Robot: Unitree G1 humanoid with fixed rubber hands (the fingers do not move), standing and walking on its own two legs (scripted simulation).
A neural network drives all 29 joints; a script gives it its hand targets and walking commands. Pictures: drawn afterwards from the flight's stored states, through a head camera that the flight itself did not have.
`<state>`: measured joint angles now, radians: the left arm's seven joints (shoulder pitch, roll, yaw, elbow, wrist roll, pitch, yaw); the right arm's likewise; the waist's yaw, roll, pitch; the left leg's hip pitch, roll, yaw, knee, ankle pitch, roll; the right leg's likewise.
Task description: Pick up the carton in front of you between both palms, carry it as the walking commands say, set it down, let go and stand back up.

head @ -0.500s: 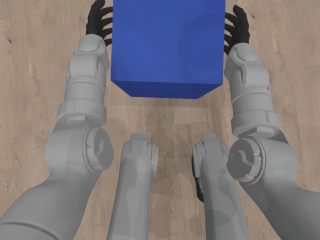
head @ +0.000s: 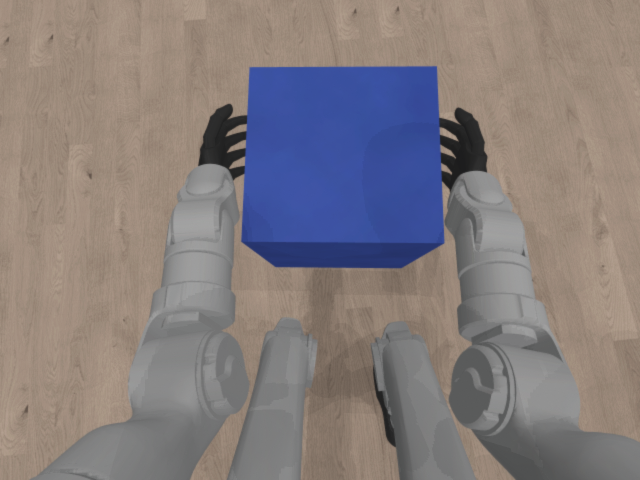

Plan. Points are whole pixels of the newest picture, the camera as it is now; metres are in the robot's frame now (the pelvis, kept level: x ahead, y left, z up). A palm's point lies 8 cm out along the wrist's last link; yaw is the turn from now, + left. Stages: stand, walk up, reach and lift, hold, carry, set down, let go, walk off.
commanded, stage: reach and lift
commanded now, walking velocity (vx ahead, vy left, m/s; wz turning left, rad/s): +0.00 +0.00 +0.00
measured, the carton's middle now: (339, 187) +0.47 +0.02 -0.12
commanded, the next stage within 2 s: hold in 1.94 s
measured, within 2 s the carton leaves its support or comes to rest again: neither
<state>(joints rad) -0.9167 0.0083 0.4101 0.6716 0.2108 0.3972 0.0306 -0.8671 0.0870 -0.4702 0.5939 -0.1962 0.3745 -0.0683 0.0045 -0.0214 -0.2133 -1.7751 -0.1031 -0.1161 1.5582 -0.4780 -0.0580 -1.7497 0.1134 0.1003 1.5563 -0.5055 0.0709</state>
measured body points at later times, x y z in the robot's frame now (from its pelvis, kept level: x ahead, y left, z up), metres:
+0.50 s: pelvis +0.05 +0.00 +0.14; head +0.16 +0.00 +0.58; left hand +0.42 +0.16 +0.10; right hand +0.42 -0.14 +0.11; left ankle +0.09 +0.13 -0.52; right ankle +0.09 -0.14 -0.52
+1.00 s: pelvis +0.08 +0.00 +0.22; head +0.05 +0.00 +0.67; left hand +0.38 +0.15 +0.23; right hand +0.39 -0.15 +0.23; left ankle +0.09 +0.13 -0.52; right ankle +0.09 -0.14 -0.52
